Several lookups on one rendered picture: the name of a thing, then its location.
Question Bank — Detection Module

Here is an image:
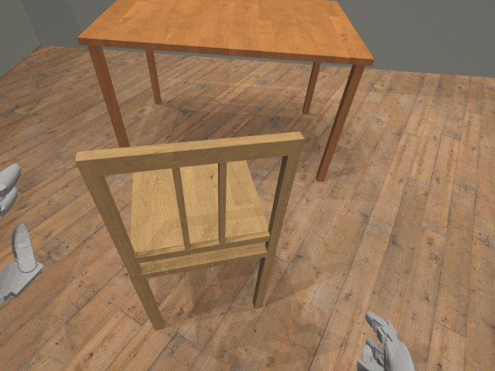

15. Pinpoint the chair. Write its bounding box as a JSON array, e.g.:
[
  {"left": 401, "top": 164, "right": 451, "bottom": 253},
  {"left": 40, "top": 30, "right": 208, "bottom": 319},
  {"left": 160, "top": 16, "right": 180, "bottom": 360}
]
[{"left": 75, "top": 131, "right": 305, "bottom": 331}]

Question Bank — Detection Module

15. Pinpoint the table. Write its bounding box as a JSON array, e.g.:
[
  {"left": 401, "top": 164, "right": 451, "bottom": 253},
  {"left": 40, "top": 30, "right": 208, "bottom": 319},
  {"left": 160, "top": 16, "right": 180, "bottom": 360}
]
[{"left": 77, "top": 0, "right": 374, "bottom": 182}]

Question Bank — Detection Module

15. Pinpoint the robot right hand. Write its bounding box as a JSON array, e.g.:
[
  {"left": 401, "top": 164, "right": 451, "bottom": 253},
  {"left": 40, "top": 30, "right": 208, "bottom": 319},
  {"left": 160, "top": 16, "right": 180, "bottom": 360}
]
[{"left": 357, "top": 311, "right": 415, "bottom": 371}]

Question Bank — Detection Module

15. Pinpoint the robot left hand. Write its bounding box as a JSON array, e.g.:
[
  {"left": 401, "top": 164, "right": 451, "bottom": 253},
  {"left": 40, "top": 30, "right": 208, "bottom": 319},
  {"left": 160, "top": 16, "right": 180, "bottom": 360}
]
[{"left": 0, "top": 163, "right": 43, "bottom": 306}]

